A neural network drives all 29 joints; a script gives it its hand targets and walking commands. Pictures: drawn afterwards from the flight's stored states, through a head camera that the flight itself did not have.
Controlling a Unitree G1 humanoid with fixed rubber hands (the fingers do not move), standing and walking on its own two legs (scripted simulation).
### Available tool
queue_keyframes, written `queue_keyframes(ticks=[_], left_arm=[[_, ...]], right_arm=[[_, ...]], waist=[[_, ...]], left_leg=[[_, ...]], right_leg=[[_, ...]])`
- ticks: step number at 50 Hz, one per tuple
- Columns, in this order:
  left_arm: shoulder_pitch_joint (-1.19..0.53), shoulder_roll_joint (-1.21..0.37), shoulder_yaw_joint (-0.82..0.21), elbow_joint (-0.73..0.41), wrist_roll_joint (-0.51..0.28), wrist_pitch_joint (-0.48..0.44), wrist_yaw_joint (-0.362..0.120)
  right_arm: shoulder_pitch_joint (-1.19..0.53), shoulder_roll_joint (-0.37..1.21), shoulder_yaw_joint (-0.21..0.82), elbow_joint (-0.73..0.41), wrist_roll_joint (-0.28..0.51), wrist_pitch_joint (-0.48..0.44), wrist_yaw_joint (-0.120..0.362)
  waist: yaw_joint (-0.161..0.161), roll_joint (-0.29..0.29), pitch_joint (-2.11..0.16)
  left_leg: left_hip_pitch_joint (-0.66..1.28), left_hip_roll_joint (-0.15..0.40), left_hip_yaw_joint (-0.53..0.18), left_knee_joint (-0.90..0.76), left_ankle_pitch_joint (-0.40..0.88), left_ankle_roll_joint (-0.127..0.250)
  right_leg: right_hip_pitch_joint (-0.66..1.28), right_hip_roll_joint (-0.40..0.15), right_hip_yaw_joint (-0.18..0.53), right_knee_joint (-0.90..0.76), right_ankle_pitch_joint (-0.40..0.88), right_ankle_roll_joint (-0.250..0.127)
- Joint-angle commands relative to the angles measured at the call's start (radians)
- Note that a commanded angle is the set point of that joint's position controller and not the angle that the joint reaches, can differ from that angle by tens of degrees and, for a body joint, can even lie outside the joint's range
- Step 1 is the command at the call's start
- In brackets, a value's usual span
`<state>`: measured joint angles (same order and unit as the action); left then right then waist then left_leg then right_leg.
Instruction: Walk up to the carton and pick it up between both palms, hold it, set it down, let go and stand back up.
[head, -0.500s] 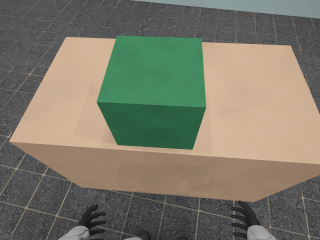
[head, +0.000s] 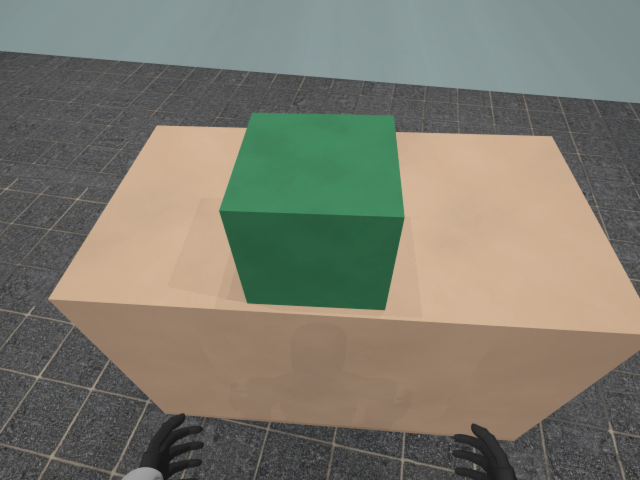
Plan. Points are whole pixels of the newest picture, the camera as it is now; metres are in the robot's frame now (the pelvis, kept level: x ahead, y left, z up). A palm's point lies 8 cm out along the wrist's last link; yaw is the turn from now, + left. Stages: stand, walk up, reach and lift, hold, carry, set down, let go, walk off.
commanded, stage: reach and lift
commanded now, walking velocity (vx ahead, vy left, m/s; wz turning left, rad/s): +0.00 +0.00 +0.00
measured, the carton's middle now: (318, 211) +0.53 +0.04 +0.00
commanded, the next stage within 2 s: none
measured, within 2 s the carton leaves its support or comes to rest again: neither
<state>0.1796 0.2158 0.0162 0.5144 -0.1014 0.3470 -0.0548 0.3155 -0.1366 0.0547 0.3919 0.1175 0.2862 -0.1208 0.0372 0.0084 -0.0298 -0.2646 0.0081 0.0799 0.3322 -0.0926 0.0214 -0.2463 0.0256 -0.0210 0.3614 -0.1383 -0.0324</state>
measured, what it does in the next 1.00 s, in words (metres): shifts its weight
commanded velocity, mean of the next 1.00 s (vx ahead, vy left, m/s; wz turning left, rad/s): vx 0.00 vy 0.00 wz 0.00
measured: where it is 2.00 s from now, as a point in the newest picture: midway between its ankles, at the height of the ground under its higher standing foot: outside the picture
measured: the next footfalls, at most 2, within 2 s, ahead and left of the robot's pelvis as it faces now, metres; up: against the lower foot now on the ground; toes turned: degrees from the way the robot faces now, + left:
none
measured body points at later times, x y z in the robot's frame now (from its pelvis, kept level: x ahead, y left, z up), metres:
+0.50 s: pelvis +0.00 +0.00 -0.01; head +0.00 +0.00 +0.44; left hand +0.24 +0.24 -0.05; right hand +0.23 -0.19 -0.06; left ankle +0.05 +0.11 -0.75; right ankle +0.03 -0.10 -0.75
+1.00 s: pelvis +0.07 +0.02 +0.00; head +0.08 +0.02 +0.45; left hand +0.28 +0.25 -0.03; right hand +0.30 -0.20 -0.03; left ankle +0.05 +0.11 -0.75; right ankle +0.03 -0.10 -0.75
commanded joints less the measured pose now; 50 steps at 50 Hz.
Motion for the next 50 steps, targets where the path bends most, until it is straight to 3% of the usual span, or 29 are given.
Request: queue_keyframes(ticks=[1,4,6,9,12,14,16,20,28,36,39,43,50], left_arm=[[-0.188,0.059,-0.022,-0.239,-0.012,-0.161,0.059],[-0.164,0.052,-0.024,-0.199,-0.001,-0.226,0.09],[-0.179,0.048,-0.028,-0.167,0.01,-0.244,0.112],[-0.251,0.089,-0.035,-0.133,-0.009,-0.223,0.118],[-0.316,0.152,-0.028,-0.111,-0.037,-0.172,0.09],[-0.318,0.152,-0.022,-0.106,-0.066,-0.135,0.081],[-0.306,0.145,-0.009,-0.105,-0.058,-0.112,0.076],[-0.314,0.164,0.011,-0.097,-0.068,-0.131,0.04],[-0.28,0.164,-0.02,-0.072,-0.122,-0.364,0.024],[-0.162,0.164,-0.086,-0.124,-0.162,-0.537,0.022],[-0.127,0.168,-0.082,-0.149,-0.153,-0.586,0.027],[-0.103,0.184,-0.052,-0.156,-0.132,-0.62,0.025],[-0.156,0.212,-0.013,-0.145,-0.127,-0.646,0.004]], right_arm=[[-0.124,-0.077,-0.086,-0.202,0.002,-0.119,0.072],[-0.1,-0.091,-0.109,-0.124,0.002,-0.153,0.097],[-0.122,-0.11,-0.114,-0.083,-0.003,-0.158,0.111],[-0.21,-0.091,-0.119,-0.093,-0.01,-0.152,0.122],[-0.294,-0.043,-0.093,-0.112,-0.012,-0.14,0.116],[-0.319,-0.034,-0.096,-0.114,-0.017,-0.11,0.103],[-0.285,-0.053,-0.108,-0.109,-0.018,-0.081,0.094],[-0.315,-0.063,-0.086,-0.146,-0.006,-0.082,0.065],[-0.281,-0.152,-0.11,-0.124,0.025,-0.233,0.085],[-0.235,-0.177,-0.092,-0.069,0.1,-0.417,0.115],[-0.234,-0.191,-0.096,-0.043,0.114,-0.485,0.124],[-0.239,-0.204,-0.089,0.0,0.127,-0.553,0.122],[-0.311,-0.188,-0.053,0.043,0.151,-0.628,0.101]], waist=[[-0.034,0.004,-0.064],[-0.03,0.085,-0.056],[-0.022,0.104,-0.051],[-0.025,0.032,-0.051],[-0.037,-0.107,-0.037],[-0.033,-0.058,-0.045],[-0.021,-0.021,-0.08],[-0.018,-0.034,-0.087],[-0.004,0.014,-0.133],[-0.008,0.012,-0.218],[-0.01,0.015,-0.233],[-0.011,0.012,-0.234],[-0.013,0.008,-0.194]], left_leg=[[-0.031,0.046,-0.108,-0.062,-0.408,0.023],[-0.159,0.068,-0.106,-0.089,-0.456,0.046],[-0.234,0.068,-0.106,-0.091,-0.474,0.047],[-0.144,0.031,-0.082,-0.027,-0.463,0.04],[0.049,-0.038,-0.049,0.111,-0.265,0.031],[-0.025,-0.01,-0.04,0.064,-0.234,0.033],[-0.061,-0.007,-0.038,0.035,-0.26,0.023],[0.059,-0.01,-0.048,0.057,-0.192,0.027],[0.094,0.024,-0.113,0.034,-0.078,0.015],[0.22,0.023,-0.136,0.095,0.304,-0.003],[0.24,0.018,-0.138,0.103,0.394,-0.006],[0.236,0.006,-0.132,0.103,0.415,-0.006],[0.173,-0.009,-0.122,0.083,0.301,0.003]], right_leg=[[-0.028,-0.031,0.048,0.028,-0.191,0.001],[0.1,-0.005,0.016,0.093,-0.157,0.01],[0.151,0.004,0.001,0.115,-0.154,0.017],[-0.003,-0.019,0.008,0.06,-0.292,0.015],[-0.268,-0.111,0.086,-0.05,-0.416,0.002],[-0.159,-0.099,0.084,-0.029,-0.333,0.029],[-0.053,-0.084,0.071,-0.007,-0.292,0.025],[-0.129,-0.096,0.086,-0.046,-0.304,0.021],[-0.066,-0.052,0.059,0.007,-0.111,-0.002],[-0.068,-0.015,0.057,-0.013,0.055,-0.028],[-0.048,-0.01,0.064,-0.023,0.102,-0.032],[-0.006,-0.011,0.073,-0.02,0.168,-0.023],[0.051,-0.027,0.092,0.002,0.222,-0.001]])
